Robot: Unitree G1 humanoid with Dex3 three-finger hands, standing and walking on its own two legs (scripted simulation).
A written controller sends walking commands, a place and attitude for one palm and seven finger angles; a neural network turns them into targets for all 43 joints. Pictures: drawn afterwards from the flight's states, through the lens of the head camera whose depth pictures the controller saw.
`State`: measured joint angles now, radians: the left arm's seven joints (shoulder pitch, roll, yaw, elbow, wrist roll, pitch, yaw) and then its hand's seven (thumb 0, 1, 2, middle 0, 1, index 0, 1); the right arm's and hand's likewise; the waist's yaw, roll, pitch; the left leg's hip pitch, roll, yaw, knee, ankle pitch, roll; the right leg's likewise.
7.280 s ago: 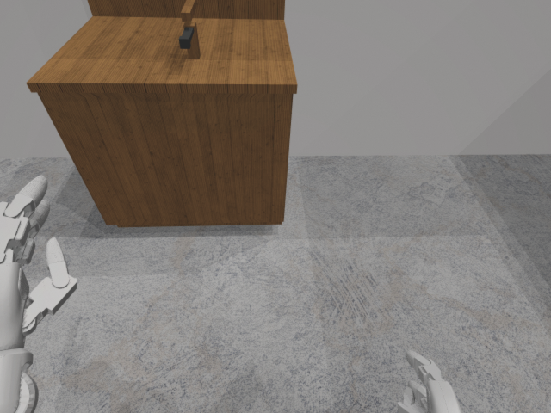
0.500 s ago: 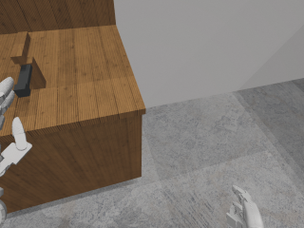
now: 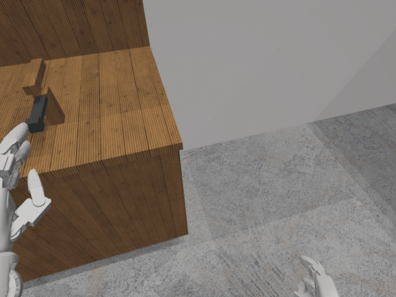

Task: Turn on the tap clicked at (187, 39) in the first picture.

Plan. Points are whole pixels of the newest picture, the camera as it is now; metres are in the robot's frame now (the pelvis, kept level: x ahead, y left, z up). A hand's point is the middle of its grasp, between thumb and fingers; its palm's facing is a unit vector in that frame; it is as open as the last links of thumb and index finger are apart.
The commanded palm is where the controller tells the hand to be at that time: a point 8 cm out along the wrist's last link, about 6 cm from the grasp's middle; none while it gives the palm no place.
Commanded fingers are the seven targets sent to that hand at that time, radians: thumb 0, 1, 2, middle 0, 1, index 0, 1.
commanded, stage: come to a stop and stand still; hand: left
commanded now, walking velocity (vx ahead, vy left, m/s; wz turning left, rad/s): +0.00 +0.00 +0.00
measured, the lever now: (35, 124) +0.46 +0.41 +0.09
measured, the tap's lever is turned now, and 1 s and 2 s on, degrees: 0 0 0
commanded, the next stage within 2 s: look again from close up in 0.44 s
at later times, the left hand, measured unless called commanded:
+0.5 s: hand (22, 222) +0.19 +0.26 +0.16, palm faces +0.38 -0.84 -0.38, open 7.4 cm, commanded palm +0.14 +0.30 +0.18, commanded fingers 0.00 0.90 0.90 -0.20 -0.30 -0.20 -0.30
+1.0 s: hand (3, 185) +0.24 +0.31 +0.17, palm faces +0.40 -0.86 -0.32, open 7.4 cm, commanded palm +0.18 +0.34 +0.18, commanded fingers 0.00 0.90 0.90 -0.20 -0.30 -0.20 -0.30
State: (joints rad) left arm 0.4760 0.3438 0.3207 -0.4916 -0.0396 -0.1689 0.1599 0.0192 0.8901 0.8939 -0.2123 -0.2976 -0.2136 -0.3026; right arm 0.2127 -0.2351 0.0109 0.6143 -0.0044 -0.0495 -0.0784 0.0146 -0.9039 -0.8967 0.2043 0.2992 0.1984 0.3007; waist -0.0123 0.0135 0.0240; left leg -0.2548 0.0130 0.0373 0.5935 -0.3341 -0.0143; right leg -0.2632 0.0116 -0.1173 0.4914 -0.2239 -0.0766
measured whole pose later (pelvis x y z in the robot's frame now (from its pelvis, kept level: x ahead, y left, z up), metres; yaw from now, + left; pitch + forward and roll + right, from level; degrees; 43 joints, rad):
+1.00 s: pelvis +0.02 +0.06 +0.00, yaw -1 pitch +0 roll -1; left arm 0.35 0.36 0.37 -0.43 -0.05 -0.25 0.10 0.02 0.89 0.89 -0.21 -0.30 -0.21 -0.30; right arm 0.22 -0.18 0.03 0.59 -0.01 -0.18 -0.02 0.02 -0.90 -0.90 0.20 0.30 0.20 0.30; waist 0.04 -0.04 0.05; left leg -0.18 -0.04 0.06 0.48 -0.30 0.07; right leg -0.23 -0.02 -0.07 0.45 -0.22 0.01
